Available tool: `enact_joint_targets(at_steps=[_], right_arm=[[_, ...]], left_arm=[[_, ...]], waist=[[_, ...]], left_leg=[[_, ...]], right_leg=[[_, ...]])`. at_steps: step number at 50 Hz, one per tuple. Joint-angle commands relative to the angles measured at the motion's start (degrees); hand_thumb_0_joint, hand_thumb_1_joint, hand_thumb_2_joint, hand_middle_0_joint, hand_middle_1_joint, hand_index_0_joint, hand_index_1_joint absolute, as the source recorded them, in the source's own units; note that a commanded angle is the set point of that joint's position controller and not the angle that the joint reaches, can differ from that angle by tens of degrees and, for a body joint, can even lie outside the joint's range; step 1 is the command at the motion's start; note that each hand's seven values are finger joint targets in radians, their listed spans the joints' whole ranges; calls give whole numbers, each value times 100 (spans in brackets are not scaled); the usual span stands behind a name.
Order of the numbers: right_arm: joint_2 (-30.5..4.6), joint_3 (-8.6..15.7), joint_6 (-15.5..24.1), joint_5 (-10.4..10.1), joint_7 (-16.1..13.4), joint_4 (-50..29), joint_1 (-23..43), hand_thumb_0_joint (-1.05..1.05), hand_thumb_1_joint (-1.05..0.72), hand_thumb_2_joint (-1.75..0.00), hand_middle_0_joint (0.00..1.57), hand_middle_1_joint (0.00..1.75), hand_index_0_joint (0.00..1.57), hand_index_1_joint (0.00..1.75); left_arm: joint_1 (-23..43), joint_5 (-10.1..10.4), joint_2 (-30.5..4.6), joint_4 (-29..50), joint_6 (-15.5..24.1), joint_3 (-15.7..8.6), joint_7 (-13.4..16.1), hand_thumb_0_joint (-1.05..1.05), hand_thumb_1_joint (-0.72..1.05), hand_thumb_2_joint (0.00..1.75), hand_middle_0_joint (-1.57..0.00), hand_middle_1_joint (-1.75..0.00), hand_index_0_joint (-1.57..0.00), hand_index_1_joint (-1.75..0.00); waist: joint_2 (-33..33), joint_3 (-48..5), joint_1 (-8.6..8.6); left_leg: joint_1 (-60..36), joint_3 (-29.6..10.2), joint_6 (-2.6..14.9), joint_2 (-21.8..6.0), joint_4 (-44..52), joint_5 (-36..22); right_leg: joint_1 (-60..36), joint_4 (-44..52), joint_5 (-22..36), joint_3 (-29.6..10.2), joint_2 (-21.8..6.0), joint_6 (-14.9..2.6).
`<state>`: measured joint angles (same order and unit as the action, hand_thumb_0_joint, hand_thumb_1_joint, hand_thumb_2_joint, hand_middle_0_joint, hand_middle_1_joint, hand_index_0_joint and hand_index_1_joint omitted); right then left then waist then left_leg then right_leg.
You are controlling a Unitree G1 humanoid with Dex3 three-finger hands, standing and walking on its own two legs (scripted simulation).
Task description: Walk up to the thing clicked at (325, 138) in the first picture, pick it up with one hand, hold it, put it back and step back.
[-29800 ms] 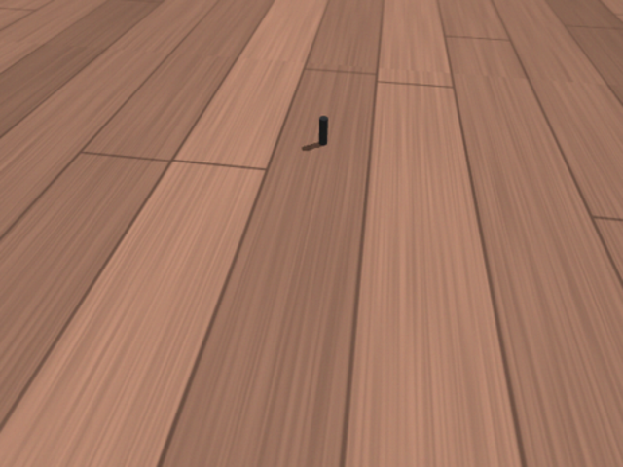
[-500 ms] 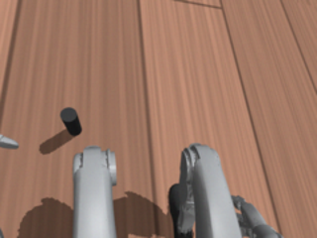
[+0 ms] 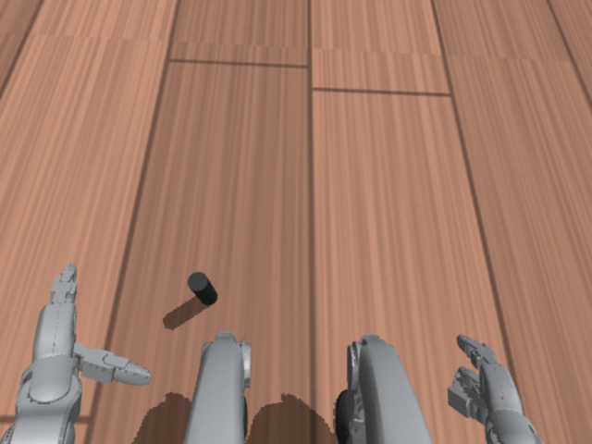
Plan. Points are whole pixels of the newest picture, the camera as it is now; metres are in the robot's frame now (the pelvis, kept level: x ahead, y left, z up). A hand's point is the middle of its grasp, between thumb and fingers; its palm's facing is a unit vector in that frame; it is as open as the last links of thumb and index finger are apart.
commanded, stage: home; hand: left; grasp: from the side
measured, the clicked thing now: (203, 289) +0.43 +0.23 -0.47
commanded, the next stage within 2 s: none
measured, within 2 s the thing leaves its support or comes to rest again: neither
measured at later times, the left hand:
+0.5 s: hand (85, 354) +0.23 +0.20 +0.10, palm faces +0.15 -0.94 -0.31, open 17.5 cm
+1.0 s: hand (84, 375) +0.21 +0.19 +0.11, palm faces +0.15 -0.94 -0.29, open 17.6 cm
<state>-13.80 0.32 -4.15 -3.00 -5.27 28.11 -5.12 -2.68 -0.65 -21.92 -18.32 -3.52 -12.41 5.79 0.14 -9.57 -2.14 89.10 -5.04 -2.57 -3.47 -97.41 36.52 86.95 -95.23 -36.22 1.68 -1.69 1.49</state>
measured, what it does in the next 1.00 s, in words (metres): rises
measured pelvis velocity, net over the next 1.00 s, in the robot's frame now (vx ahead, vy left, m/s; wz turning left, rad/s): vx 0.05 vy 0.00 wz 0.04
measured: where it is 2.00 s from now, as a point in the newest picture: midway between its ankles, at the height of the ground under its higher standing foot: outside the picture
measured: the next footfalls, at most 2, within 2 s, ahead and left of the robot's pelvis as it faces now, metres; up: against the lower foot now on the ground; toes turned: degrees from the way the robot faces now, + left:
none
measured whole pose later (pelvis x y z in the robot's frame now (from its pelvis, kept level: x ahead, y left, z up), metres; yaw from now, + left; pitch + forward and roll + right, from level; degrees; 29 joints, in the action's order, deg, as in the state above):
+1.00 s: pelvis +0.05 +0.00 +0.17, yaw +2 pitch +7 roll -2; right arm -11.2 -1.8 6.8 -0.8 -10.9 28.7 -15.5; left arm -26.0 0.5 -12.0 1.2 -17.2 0.7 8.6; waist 2.0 -6.2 -1.4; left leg 36.5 -2.6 -2.3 -3.9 -56.1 26.6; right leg 33.9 -53.0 -25.9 2.8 -1.7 1.6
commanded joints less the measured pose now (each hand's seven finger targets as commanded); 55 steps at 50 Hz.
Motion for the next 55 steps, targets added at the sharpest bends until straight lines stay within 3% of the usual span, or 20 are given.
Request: enact_joint_targets(at_steps=[1,3,7,14,18,21,24,28,33,38,44,50,55], right_arm=[[-751,310,325,38,-210,-583,-541,0,-90,-90,20,30,20,30],[-689,283,400,33,-263,-596,-590,0,-90,-90,20,30,20,30],[-633,261,529,41,-393,-636,-676,0,-90,-90,20,30,20,30],[-519,179,770,84,-607,-828,-811,0,-90,-90,20,30,20,30],[-450,146,911,119,-688,-875,-860,0,-90,-90,20,30,20,30],[-413,95,996,151,-712,-958,-813,0,-90,-90,20,30,20,30],[-407,97,1086,186,-703,-1005,-750,0,-90,-90,20,30,20,30],[-440,112,1183,203,-676,-1046,-734,0,-90,-90,20,30,20,30],[-435,131,1272,257,-646,-975,-768,0,-90,-90,20,30,20,30],[-430,90,1355,271,-642,-938,-672,0,-90,-90,20,30,20,30],[-392,43,1406,273,-647,-884,-605,0,-90,-90,20,30,20,30],[-413,66,1376,264,-616,-841,-631,0,-90,-90,20,30,20,30],[-411,70,1378,261,-616,-820,-610,0,-90,-90,20,30,20,30]], left_arm=[[-223,51,-709,1089,-99,-116,200,0,-51,8,-5,-6,-5,-6],[-496,60,-649,1177,-260,-118,280,0,-51,8,-5,-6,-5,-6],[-867,83,-397,1518,-565,104,437,0,-52,7,-5,-6,-5,-6],[-1461,135,36,2437,-1028,589,602,0,-54,6,-5,-5,-5,-6],[-1937,143,266,2933,-1222,854,628,0,-56,5,-5,-5,-5,-5],[-2202,149,385,2995,-1296,990,611,0,-57,4,-5,-5,-5,-5],[-2302,135,424,3137,-1264,1036,549,0,-59,3,-5,-5,-4,-5],[-2559,121,487,3209,-1222,1078,465,0,-57,5,-5,-5,-5,-5],[-2290,79,466,3120,-1126,1008,376,0,-58,4,-5,-5,-5,-5],[-2060,49,399,3221,-1070,978,361,0,-57,4,-5,-5,-5,-5],[-2168,64,462,3010,-1089,1014,351,0,-58,4,-5,-5,-5,-5],[-2309,78,501,2869,-1073,1021,311,0,-59,4,-5,-5,-5,-5],[-2124,75,361,2983,-1026,901,310,0,-59,3,-4,-5,-4,-5]], waist=[[214,-2354,-77],[207,-2227,-8],[199,-2062,-31],[534,-1345,34],[577,-1042,32],[379,-388,48],[158,-163,52],[97,-130,55],[71,-152,-21],[377,-384,30],[258,-119,57],[198,-159,95],[129,-125,82]], left_leg=[[-2534,476,392,237,1812,-1300],[-2838,481,381,235,2110,-1564],[-3629,473,338,234,2695,-2020],[-4715,516,249,269,3868,-1844],[-5206,472,209,244,4327,-2032],[-5118,423,232,251,4629,-1685],[-5161,395,240,249,4837,-1525],[-5376,420,221,241,4930,-1849],[-5510,489,227,262,4928,-1912],[-5736,437,185,247,5071,-1965],[-5660,479,204,281,5116,-1729],[-5711,523,201,283,5072,-2068],[-5698,554,228,286,5075,-1936]], right_leg=[[-2618,2191,1455,-96,149,-197],[-3079,2471,1714,-72,134,-183],[-3713,2967,2180,25,148,-176],[-4500,3995,1921,100,167,-176],[-4852,4312,2052,230,234,-188],[-4885,4603,1715,347,271,-174],[-5000,4790,1526,378,285,-160],[-5202,4862,1780,377,300,-145],[-5300,4961,1870,287,271,-124],[-5463,4922,1866,287,278,-165],[-5497,5135,1691,289,261,-121],[-5581,5119,1997,265,258,-124],[-5545,5212,1907,231,236,-99]])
